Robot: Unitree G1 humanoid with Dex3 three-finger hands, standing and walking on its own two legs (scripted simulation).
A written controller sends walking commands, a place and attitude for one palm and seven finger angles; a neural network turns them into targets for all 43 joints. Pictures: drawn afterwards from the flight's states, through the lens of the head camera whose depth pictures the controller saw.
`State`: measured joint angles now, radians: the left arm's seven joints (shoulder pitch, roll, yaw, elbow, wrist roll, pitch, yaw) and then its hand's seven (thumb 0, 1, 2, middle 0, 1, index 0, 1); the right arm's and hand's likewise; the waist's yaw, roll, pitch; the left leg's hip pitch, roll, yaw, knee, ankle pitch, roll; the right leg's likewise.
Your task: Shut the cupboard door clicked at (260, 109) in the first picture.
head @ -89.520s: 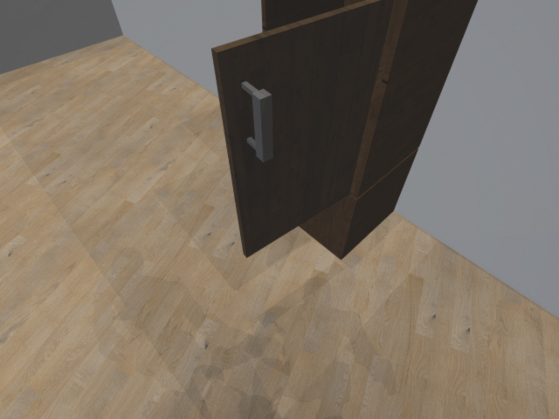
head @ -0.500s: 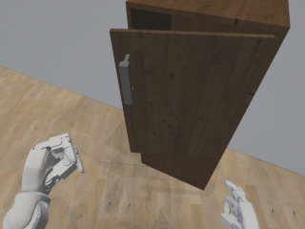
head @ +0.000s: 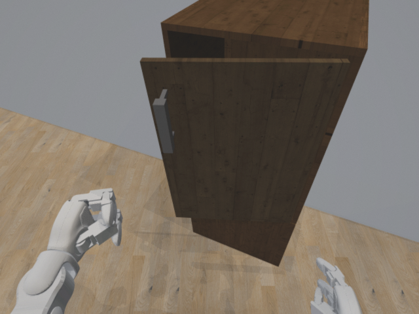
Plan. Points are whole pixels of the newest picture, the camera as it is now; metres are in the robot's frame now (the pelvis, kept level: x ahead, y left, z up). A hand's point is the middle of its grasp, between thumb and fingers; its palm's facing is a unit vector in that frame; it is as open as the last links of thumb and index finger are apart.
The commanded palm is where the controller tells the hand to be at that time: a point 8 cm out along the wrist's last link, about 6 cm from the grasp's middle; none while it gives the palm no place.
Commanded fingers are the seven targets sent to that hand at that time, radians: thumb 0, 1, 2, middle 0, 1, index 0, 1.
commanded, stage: raise the hand and make a fist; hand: left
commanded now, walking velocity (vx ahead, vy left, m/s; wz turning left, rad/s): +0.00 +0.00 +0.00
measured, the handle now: (166, 121) +0.49 +0.15 +0.13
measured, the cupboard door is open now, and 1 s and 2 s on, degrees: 20 20 19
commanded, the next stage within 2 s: bring the fist close to the handle in 0.14 s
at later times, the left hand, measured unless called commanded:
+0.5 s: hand (119, 201) +0.26 +0.18 +0.14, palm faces +0.07 -1.00 -0.04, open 3.1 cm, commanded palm +0.24 +0.22 +0.13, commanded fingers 0.00 0.90 0.90 -1.30 -1.50 -1.30 -1.50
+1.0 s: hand (159, 171) +0.33 +0.13 +0.13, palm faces -0.01 -1.00 -0.01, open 3.1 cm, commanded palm +0.32 +0.18 +0.13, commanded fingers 0.00 0.90 0.90 -1.30 -1.50 -1.30 -1.50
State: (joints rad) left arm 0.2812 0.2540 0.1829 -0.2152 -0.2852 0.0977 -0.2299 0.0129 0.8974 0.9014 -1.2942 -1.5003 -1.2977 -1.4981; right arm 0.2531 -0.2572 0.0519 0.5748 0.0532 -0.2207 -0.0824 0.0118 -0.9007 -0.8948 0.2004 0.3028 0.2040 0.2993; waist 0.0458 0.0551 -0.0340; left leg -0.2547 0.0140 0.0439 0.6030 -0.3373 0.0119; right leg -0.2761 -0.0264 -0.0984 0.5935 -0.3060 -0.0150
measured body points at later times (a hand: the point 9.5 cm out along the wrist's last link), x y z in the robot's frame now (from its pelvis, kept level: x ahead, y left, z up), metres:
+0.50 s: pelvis -0.02 +0.00 +0.00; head -0.02 -0.02 +0.45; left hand +0.25 +0.23 +0.14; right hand +0.17 -0.22 -0.08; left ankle -0.01 +0.11 -0.73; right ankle +0.01 -0.11 -0.73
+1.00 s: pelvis +0.00 +0.00 +0.00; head +0.00 -0.02 +0.45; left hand +0.33 +0.19 +0.13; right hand +0.17 -0.23 -0.09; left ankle -0.01 +0.11 -0.73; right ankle +0.01 -0.11 -0.73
